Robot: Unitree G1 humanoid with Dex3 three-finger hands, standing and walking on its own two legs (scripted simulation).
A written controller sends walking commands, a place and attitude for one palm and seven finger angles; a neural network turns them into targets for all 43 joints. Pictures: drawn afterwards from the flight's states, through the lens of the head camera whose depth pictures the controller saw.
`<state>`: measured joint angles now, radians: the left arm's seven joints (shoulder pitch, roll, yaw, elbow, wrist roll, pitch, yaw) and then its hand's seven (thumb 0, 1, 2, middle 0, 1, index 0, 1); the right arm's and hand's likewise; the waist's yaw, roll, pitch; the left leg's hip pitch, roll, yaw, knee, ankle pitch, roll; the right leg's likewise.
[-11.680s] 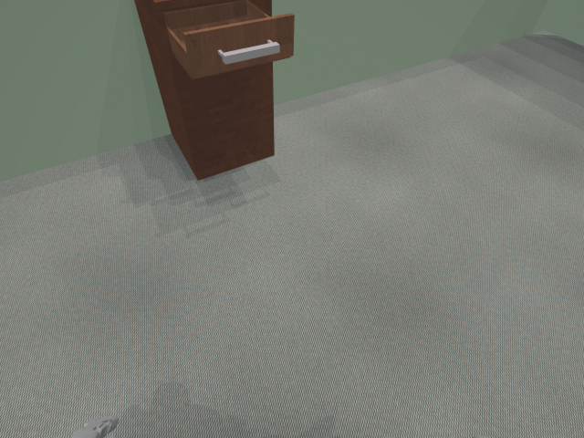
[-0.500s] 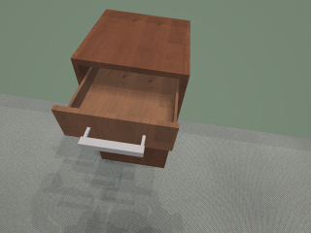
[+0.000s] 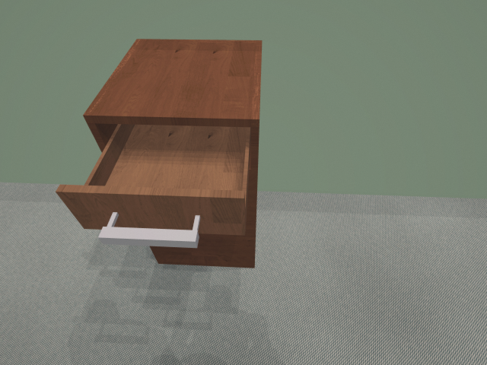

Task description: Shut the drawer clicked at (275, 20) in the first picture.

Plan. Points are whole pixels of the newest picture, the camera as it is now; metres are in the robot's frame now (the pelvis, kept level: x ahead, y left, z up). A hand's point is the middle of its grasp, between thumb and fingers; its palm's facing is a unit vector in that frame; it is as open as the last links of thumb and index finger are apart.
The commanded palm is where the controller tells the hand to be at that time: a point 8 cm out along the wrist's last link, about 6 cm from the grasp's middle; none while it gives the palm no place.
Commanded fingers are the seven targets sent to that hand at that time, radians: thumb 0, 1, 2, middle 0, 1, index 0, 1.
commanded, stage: come to a stop and stand still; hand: left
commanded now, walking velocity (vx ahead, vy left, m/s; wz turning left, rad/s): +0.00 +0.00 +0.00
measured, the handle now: (152, 227) +0.39 +0.22 -0.06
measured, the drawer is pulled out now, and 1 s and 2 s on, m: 0.22 0.22 0.22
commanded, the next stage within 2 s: look again from close up in 0.40 s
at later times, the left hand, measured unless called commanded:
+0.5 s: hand out of the picture -0.05 +0.14 -0.17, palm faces +0.07 -0.99 -0.14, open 7.4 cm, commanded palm none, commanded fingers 0.00 0.90 0.90 -0.20 -0.30 -0.20 -0.30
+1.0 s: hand out of the picture -0.03 +0.22 -0.17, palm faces +0.02 -0.98 -0.18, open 7.4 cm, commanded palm none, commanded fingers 0.00 0.90 0.90 -0.20 -0.30 -0.20 -0.30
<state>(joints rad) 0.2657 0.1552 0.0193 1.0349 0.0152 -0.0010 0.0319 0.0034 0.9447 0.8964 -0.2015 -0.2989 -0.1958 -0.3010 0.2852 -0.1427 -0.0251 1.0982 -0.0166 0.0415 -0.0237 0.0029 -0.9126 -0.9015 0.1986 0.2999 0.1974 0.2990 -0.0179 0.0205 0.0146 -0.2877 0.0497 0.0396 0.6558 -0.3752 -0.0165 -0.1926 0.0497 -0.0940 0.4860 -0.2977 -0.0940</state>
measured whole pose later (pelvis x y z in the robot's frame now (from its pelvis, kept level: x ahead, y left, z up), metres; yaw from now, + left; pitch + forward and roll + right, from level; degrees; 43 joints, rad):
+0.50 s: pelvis -0.01 -0.01 +0.01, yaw +0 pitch -1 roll +1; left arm 0.35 0.09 -0.01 1.14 0.00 -0.01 0.03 0.00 0.91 0.90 -0.20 -0.30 -0.19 -0.30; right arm 0.32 -0.10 0.01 1.15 -0.02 0.00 -0.04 0.00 -0.91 -0.90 0.20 0.30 0.20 0.30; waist 0.01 0.01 0.02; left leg -0.16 0.04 0.04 0.39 -0.21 -0.03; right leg -0.14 0.06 -0.10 0.37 -0.22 -0.09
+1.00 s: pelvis -0.03 +0.06 +0.00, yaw +0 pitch -1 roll +0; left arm 0.31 0.15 -0.01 1.07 0.01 -0.01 0.04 0.00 0.91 0.90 -0.20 -0.30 -0.19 -0.30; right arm 0.36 -0.12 0.02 1.08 -0.02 -0.01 -0.02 0.00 -0.91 -0.90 0.20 0.30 0.20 0.30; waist -0.01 0.00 0.01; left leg -0.22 -0.05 0.07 0.46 -0.23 0.08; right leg -0.22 -0.02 -0.06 0.47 -0.23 -0.01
